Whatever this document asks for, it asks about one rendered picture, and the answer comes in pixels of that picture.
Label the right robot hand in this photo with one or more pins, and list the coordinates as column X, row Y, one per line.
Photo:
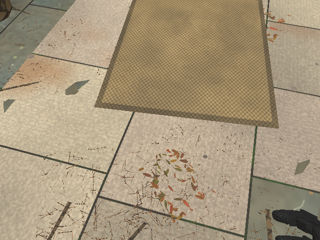
column 302, row 219

